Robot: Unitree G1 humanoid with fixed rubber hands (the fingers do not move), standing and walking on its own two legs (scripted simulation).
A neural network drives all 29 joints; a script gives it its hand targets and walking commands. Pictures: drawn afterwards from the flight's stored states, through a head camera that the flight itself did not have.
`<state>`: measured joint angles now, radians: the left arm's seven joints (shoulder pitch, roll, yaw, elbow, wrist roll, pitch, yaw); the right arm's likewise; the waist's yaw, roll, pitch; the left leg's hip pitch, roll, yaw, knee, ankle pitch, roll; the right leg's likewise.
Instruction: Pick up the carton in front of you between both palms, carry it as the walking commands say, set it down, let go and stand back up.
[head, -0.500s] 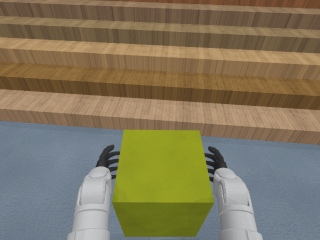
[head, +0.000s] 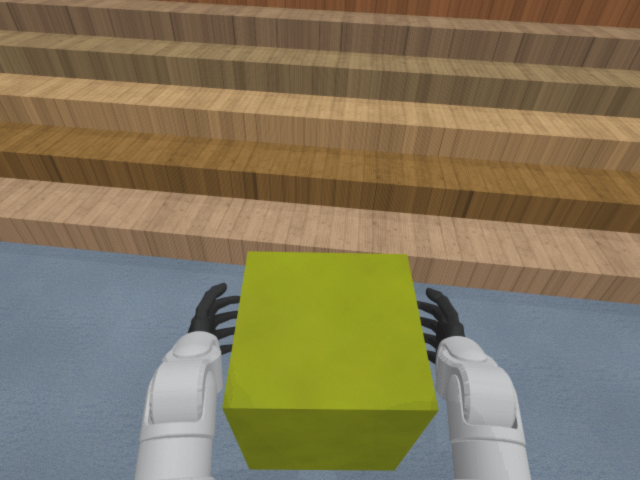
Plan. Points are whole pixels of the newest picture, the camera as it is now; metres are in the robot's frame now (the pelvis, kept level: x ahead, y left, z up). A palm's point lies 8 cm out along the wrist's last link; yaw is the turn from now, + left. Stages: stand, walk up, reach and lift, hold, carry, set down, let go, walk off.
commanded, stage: carry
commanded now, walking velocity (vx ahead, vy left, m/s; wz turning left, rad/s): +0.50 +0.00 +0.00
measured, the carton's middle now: (324, 366) +0.30 +0.00 +0.00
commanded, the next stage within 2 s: none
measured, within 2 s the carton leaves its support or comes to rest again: neither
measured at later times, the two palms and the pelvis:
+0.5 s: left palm (206, 222) +0.50 +0.19 +0.09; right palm (389, 223) +0.51 -0.11 +0.09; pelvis +0.24 +0.03 -0.01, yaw -2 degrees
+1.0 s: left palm (252, 142) +0.82 +0.15 +0.07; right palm (382, 145) +0.83 -0.15 +0.07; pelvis +0.56 -0.01 -0.01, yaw +2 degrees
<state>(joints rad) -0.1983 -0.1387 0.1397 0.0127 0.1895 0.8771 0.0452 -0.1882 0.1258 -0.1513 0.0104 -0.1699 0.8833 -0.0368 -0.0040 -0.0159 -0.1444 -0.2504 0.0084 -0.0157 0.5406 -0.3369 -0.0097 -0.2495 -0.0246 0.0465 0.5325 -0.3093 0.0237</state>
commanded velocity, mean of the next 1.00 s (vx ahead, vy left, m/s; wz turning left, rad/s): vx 0.50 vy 0.00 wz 0.00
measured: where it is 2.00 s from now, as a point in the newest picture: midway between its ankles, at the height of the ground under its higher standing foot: (313, 256)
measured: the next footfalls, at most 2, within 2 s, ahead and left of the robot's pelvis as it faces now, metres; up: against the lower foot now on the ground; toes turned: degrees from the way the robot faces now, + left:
right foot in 0.16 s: +0.10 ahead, -0.11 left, +0.00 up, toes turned -8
left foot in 0.46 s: +0.33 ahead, +0.12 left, +0.00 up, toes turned +9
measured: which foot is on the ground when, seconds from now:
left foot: down 0.00-0.18, up 0.20-0.44, down 0.46-0.94, up 0.96-1.00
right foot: down 0.00-0.02, up 0.04-0.14, down 0.16-0.48, up 0.50-0.88, down 0.90-1.00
